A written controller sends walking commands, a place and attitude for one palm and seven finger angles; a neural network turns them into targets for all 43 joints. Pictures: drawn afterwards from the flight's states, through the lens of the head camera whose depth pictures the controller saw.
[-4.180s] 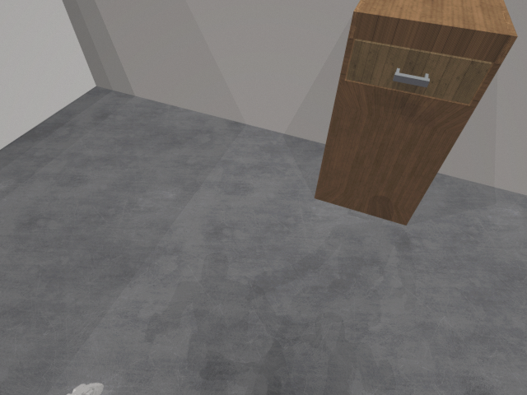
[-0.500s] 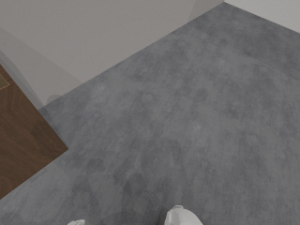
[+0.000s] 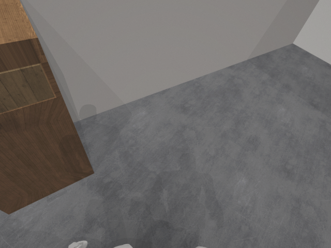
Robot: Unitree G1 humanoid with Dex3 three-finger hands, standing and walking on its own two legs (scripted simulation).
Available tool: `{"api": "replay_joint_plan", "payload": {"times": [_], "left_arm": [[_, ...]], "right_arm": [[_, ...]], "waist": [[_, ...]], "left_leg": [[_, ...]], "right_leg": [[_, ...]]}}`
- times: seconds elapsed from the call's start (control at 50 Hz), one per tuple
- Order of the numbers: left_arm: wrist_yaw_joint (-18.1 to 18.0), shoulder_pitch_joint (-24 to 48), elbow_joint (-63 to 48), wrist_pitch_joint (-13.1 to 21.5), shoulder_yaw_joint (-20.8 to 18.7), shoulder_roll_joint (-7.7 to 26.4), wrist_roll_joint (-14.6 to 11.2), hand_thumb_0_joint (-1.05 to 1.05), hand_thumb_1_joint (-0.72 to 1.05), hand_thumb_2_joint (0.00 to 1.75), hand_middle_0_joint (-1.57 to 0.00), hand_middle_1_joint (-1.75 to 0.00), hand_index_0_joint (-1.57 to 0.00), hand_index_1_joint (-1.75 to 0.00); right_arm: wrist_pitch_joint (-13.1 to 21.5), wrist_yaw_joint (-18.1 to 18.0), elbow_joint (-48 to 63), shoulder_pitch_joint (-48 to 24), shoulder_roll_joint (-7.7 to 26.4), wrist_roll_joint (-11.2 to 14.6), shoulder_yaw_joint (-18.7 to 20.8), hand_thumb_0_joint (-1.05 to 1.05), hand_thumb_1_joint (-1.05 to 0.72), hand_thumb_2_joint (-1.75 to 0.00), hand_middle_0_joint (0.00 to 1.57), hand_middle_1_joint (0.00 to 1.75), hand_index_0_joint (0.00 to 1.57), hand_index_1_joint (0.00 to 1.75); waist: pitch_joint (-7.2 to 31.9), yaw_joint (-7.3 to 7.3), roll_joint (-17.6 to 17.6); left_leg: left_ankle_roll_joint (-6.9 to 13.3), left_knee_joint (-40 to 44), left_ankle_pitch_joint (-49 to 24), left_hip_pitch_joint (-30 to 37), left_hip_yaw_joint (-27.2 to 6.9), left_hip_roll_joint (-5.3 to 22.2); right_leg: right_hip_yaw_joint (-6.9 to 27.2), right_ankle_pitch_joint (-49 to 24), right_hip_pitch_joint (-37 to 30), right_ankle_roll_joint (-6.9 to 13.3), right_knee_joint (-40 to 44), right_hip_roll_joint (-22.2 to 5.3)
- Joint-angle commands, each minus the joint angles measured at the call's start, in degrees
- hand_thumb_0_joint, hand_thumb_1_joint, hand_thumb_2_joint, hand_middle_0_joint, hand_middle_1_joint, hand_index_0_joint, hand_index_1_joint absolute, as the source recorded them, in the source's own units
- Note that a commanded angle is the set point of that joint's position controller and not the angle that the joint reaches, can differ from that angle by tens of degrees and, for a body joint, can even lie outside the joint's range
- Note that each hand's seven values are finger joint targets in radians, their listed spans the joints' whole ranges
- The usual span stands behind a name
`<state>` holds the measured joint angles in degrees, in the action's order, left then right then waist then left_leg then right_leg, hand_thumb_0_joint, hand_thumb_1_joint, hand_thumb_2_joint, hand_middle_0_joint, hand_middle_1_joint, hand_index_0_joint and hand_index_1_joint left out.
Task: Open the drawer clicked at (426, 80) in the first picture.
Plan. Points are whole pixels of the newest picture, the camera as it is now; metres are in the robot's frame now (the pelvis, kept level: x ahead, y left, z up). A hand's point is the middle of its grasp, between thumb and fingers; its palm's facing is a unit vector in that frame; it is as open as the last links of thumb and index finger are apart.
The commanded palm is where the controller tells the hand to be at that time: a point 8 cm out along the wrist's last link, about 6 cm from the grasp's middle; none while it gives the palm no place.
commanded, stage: turn to face it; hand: left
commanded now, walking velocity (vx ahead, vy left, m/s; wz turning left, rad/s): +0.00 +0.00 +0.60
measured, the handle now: out of the picture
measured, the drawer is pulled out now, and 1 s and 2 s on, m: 0.00 0.00 0.00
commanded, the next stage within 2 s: take the last steps up to it in 0.80 s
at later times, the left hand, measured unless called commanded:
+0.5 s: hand out of the picture +0.04 +0.16 -0.12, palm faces +0.31 -0.90 -0.30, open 7.4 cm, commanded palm none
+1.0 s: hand out of the picture -0.16 +0.12 -0.16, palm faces +0.56 -0.79 -0.24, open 7.4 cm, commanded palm none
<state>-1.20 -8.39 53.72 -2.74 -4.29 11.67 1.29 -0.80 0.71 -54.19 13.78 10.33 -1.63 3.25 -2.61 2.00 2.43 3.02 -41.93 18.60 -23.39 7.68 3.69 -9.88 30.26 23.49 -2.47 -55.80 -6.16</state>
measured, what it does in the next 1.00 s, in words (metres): steps on the spot, turning left: right foot, then left foot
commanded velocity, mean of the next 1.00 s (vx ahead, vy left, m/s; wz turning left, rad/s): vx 0.04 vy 0.01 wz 0.42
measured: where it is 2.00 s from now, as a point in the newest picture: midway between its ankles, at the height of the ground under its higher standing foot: outside the picture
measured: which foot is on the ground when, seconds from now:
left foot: down 0.00-0.42, up 0.44-0.86, down 0.88-1.00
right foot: up 0.00-0.40, down 0.42-0.88, up 0.90-1.00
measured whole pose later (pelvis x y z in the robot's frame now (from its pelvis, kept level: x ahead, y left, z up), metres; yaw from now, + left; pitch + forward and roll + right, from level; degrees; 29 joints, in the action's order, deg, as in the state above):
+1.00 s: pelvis -0.04 -0.06 +0.02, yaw +30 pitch -2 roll +0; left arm -0.9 -17.2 58.9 -3.5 -3.6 14.6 1.4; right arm -1.2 0.2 -54.3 6.5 10.4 -1.1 1.4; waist -3.5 -3.0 2.5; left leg 1.7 -30.7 17.6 -11.8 4.5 0.8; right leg -5.7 27.8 22.6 -3.2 -55.1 -6.3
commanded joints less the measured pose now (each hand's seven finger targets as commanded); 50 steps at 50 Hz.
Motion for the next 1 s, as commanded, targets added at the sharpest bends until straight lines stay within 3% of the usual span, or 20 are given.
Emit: {"api": "replay_joint_plan", "payload": {"times": [0.0,0.06,0.1,0.26,0.32,0.36,0.38,0.4,0.42,0.44,0.48,0.52,0.66,0.78,0.82,0.84,0.86,0.88,0.9,0.98], "left_arm": [[0.5,1.1,-4.9,1.8,-1.6,4.1,0.0,0.0,0.9,0.9,-0.2,-0.3,-0.2,-0.3],[0.4,-1.5,-3.6,1.3,-1.5,4.9,-0.4,0.0,0.9,0.9,-0.2,-0.3,-0.2,-0.3],[0.3,-0.3,-3.9,1.2,-1.4,5.0,-0.5,0.0,0.9,0.9,-0.2,-0.3,-0.2,-0.3],[0.0,0.6,-5.9,1.1,-1.0,5.4,-0.8,0.0,0.9,0.9,-0.2,-0.3,-0.2,-0.3],[-0.2,-2.3,-5.8,1.4,-0.8,5.6,-1.1,0.0,0.9,0.9,-0.2,-0.3,-0.2,-0.3],[-0.4,-7.2,-4.8,1.7,-1.1,6.6,-1.2,0.0,0.9,0.9,-0.2,-0.3,-0.2,-0.3],[-0.7,-10.1,-4.5,2.1,-1.6,9.0,-0.8,0.0,0.9,0.9,-0.2,-0.3,-0.2,-0.3],[-1.1,-9.8,-5.5,2.7,-2.6,15.1,0.4,0.0,0.9,0.9,-0.2,-0.3,-0.2,-0.3],[-1.1,-5.8,-7.3,2.1,-1.9,16.4,0.0,0.0,0.9,0.9,-0.2,-0.3,-0.2,-0.3],[-1.2,-2.9,-8.1,2.5,-2.1,14.3,-0.2,0.0,0.9,0.9,-0.2,-0.3,-0.2,-0.3],[-0.8,1.9,-8.4,3.0,-0.6,10.2,-0.2,0.0,0.9,0.9,-0.2,-0.3,-0.2,-0.3],[-0.8,0.3,-7.9,3.5,-0.1,8.6,-0.1,0.0,0.9,0.9,-0.2,-0.3,-0.2,-0.3],[-0.8,-10.0,-3.5,3.4,-0.4,10.8,0.3,0.0,0.9,0.9,-0.2,-0.3,-0.2,-0.3],[-0.7,-10.7,-0.6,3.0,-1.2,12.5,0.6,0.0,0.9,0.9,-0.2,-0.3,-0.2,-0.3],[-0.7,-8.8,-0.2,2.7,-1.3,11.8,0.0,0.0,0.9,0.9,-0.2,-0.3,-0.2,-0.3],[-0.4,-9.5,-0.7,2.4,-0.9,9.9,-0.6,0.0,0.9,0.9,-0.2,-0.3,-0.2,-0.3],[0.0,-9.2,-2.5,2.1,-0.1,6.4,-0.8,0.0,0.9,0.9,-0.2,-0.3,-0.2,-0.3],[-0.3,-6.2,-3.4,1.7,0.7,5.7,-0.1,0.0,0.9,0.9,-0.2,-0.3,-0.2,-0.3],[-0.6,-5.2,-2.4,1.0,0.6,5.4,-0.2,0.0,0.9,0.9,-0.2,-0.3,-0.2,-0.3],[1.1,-6.5,1.1,1.5,0.5,5.3,0.2,0.0,0.9,0.9,-0.2,-0.3,-0.2,-0.3]], "right_arm": [[1.3,-1.7,3.7,1.8,10.2,0.0,1.9,0.0,-0.9,-0.9,0.2,0.3,0.2,0.3],[1.6,-1.8,4.0,1.3,11.2,0.3,2.2,0.0,-0.9,-0.9,0.2,0.3,0.2,0.3],[1.3,-1.7,3.8,2.0,11.6,0.4,2.6,0.0,-0.9,-0.9,0.2,0.3,0.2,0.3],[-0.1,-1.0,3.9,1.0,13.9,0.2,3.9,0.0,-0.9,-0.9,0.2,0.3,0.2,0.3],[-0.8,-0.7,5.0,-1.6,14.4,0.1,4.3,0.0,-0.9,-0.9,0.2,0.3,0.2,0.3],[-1.2,-0.4,6.1,-4.3,14.2,0.4,4.5,0.0,-0.9,-0.9,0.2,0.3,0.2,0.3],[-1.4,-0.2,6.9,-5.0,12.2,0.8,4.3,0.0,-0.9,-0.9,0.2,0.3,0.2,0.3],[-1.6,0.2,8.2,-4.0,7.7,1.2,3.6,0.0,-0.9,-0.9,0.2,0.3,0.2,0.3],[-1.6,0.1,8.9,-5.2,9.1,0.2,3.8,0.0,-0.9,-0.9,0.2,0.3,0.2,0.3],[-2.3,0.3,8.3,-5.6,10.4,-0.1,4.1,0.0,-0.9,-0.9,0.2,0.3,0.2,0.3],[-2.7,1.0,5.4,-3.1,9.7,-0.2,3.9,0.0,-0.9,-0.9,0.2,0.3,0.2,0.3],[-2.6,1.2,4.4,-1.5,8.4,0.1,3.3,0.0,-0.9,-0.9,0.2,0.3,0.2,0.3],[-2.6,0.7,5.1,-8.8,7.4,0.5,1.8,0.0,-0.9,-0.9,0.2,0.3,0.2,0.3],[-1.3,0.1,4.2,-7.9,6.2,1.3,0.5,0.0,-0.9,-0.9,0.2,0.3,0.2,0.3],[-0.6,-0.1,2.8,-3.7,7.3,1.1,0.6,0.0,-0.9,-0.9,0.2,0.3,0.2,0.3],[0.0,-0.2,2.3,-2.2,10.8,0.8,1.4,0.0,-0.9,-0.9,0.2,0.3,0.2,0.3],[0.2,-0.4,2.5,-0.5,16.1,0.4,2.5,0.0,-0.9,-0.9,0.2,0.3,0.2,0.3],[-0.3,-0.9,1.7,1.1,17.0,0.5,2.6,0.0,-0.9,-0.9,0.2,0.3,0.2,0.3],[0.0,-1.6,0.7,0.6,15.4,0.3,2.0,0.0,-0.9,-0.9,0.2,0.3,0.2,0.3],[0.8,-1.7,1.3,-3.5,10.6,0.3,0.6,0.0,-0.9,-0.9,0.2,0.3,0.2,0.3]], "waist": [[5.1,-0.84,-10.9],[7.9,-0.99,-8.7],[7.3,-0.29,-7.1],[7.2,0.87,-11.4],[7.0,-0.45,-12.0],[7.4,-2.73,-12.0],[6.6,-4.33,-6.5],[5.2,-4.32,11.6],[2.7,-3.74,12.5],[0.9,-2.55,12.8],[-3.0,0.6,7.4],[-1.0,0.46,6.6],[1.9,-4.35,7.2],[6.1,-4.44,10.4],[7.0,-1.78,8.9],[9.2,-1.01,0.4],[8.5,-0.05,-16.1],[6.6,1.13,-15.8],[7.0,0.68,-18.6],[-0.1,-1.54,-11.7]], "left_leg": [[4.9,23.7,-20.1,12.0,-22.3,13.6],[5.3,23.4,-24.5,15.2,-18.8,11.6],[6.1,23.5,-25.3,16.5,-19.9,11.4],[7.0,22.7,-19.4,15.8,-26.0,9.9],[6.2,21.7,-18.5,10.6,-27.9,8.2],[3.4,19.3,-12.9,4.3,-27.0,5.3],[0.3,14.0,-4.7,-3.4,-24.1,1.8],[-5.0,-1.3,7.5,-15.4,-13.5,-6.8],[-5.3,-14.1,12.9,-13.7,-11.5,-6.3],[-4.8,-20.8,10.6,-11.8,-13.1,-4.3],[-5.7,-28.2,3.0,-11.2,-11.0,-2.5],[-6.8,-28.2,0.4,-10.9,-9.1,-2.2],[-7.7,-14.9,6.1,-7.7,-5.9,-1.7],[-5.9,4.1,6.3,2.8,-2.3,-3.0],[-4.9,17.8,-4.5,12.5,-2.0,-2.4],[-2.8,21.6,-14.5,22.3,-7.0,3.1],[3.6,21.2,-34.4,28.2,-22.9,16.6],[8.5,21.8,-42.1,23.8,-23.1,20.7],[8.3,22.7,-35.5,20.8,-21.5,18.0],[5.9,28.1,-8.5,15.1,-16.4,10.6]], "right_leg": [[9.2,-7.4,12.3,-1.8,-14.7,-0.7],[9.4,-9.2,9.4,-2.7,-10.6,-0.3],[9.3,-8.2,8.9,-3.0,-6.6,0.2],[9.4,-4.7,3.7,-2.7,6.6,3.0],[8.8,-5.5,-3.9,-1.8,15.3,4.8],[7.6,-12.8,-13.3,-1.1,26.4,5.1],[11.2,-13.7,-20.5,0.4,35.9,0.8],[29.7,-5.6,-24.4,6.4,44.9,-15.8],[31.3,-5.6,-13.2,10.1,45.8,-22.9],[30.1,-4.1,-7.0,9.6,46.3,-20.0],[18.0,-12.9,-4.8,7.5,42.6,-13.2],[11.8,-24.5,-9.7,7.0,39.2,-10.9],[10.0,-39.1,-19.3,9.6,35.9,-13.7],[8.1,-47.1,-21.3,9.4,30.7,-14.3],[4.7,-42.2,-16.7,5.6,25.7,-12.3],[1.7,-33.8,-8.9,2.3,19.1,-9.3],[-0.6,-6.6,5.1,-1.6,9.8,-2.7],[3.3,5.8,6.3,-1.5,2.2,-1.4],[7.2,4.8,5.1,-1.5,-1.7,-1.4],[6.5,-6.2,6.7,-1.0,-5.5,-0.3]]}}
